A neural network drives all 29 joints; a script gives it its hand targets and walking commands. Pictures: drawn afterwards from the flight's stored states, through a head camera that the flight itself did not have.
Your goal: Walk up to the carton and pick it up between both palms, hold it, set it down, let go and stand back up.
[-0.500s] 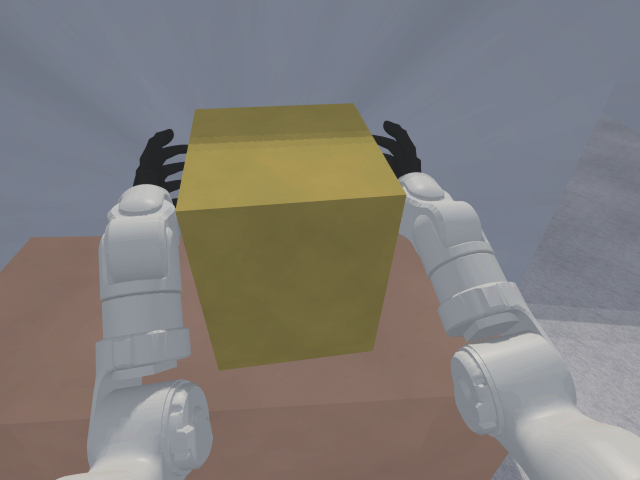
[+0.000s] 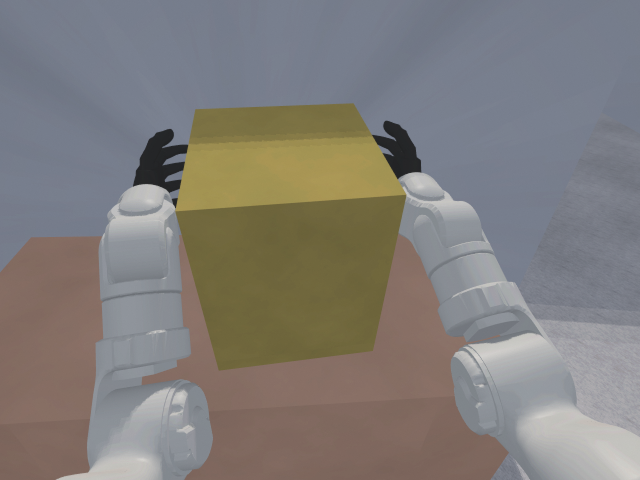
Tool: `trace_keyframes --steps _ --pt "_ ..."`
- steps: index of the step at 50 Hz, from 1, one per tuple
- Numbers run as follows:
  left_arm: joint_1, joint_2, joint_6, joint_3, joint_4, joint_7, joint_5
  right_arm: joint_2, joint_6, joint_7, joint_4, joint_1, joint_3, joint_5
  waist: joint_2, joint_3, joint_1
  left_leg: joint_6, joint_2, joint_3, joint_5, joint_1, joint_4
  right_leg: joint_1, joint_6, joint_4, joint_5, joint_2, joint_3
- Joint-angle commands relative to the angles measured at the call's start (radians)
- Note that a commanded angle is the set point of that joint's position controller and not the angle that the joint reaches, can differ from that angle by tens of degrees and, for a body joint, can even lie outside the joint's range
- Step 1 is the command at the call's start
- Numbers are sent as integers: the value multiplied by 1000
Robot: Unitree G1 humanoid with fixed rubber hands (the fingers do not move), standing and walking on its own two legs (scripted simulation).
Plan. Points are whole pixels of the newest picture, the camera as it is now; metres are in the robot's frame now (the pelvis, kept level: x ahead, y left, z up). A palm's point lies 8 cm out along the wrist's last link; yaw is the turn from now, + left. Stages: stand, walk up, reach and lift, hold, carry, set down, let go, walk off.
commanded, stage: hold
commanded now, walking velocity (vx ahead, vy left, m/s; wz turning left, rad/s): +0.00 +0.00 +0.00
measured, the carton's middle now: (287, 234) +0.37 +0.01 +0.20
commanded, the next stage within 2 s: none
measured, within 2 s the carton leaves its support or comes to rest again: neither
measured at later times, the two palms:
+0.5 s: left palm (154, 196) +0.36 +0.16 +0.26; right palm (403, 183) +0.37 -0.13 +0.27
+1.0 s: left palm (154, 196) +0.36 +0.16 +0.26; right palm (403, 183) +0.37 -0.13 +0.27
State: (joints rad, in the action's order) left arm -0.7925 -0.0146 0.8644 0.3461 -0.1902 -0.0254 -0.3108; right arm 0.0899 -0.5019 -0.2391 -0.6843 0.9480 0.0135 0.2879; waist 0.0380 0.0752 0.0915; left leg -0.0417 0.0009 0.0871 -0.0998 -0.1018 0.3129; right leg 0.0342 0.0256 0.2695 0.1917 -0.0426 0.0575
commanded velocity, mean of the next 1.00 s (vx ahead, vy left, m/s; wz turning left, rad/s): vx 0.00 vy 0.00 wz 0.00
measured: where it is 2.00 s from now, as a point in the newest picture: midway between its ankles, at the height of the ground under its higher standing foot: outside the picture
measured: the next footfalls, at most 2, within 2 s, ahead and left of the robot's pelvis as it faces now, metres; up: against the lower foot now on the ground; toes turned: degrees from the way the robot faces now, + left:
none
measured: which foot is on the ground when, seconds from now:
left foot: down 0.00-1.00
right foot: down 0.00-1.00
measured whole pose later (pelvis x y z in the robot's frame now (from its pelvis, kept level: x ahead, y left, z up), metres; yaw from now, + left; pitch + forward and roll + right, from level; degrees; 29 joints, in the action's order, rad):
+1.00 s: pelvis +0.00 +0.00 +0.00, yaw +0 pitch -7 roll -1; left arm -0.79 -0.01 0.86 0.35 -0.19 -0.03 -0.31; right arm 0.09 -0.50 -0.24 -0.68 0.95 0.01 0.29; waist 0.04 0.08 0.09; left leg -0.04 0.00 0.09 -0.10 -0.10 0.31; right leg 0.03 0.03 0.27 0.19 -0.04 0.06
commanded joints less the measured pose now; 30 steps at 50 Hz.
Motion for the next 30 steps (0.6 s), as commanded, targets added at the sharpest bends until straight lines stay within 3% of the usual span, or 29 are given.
trace_keyframes --steps 1,30 --pt "-656 528 -62 -444 80 -128 167 -580 44 90 279 686 -268 111 -65 307 6 39 -12 -82 120 290 10 -142 -88 -48 -145 0 -27" --pt "-656 529 -62 -444 80 -128 167 -580 43 89 280 686 -268 112 -65 308 6 39 -12 -83 120 290 10 -142 -88 -48 -145 0 -27"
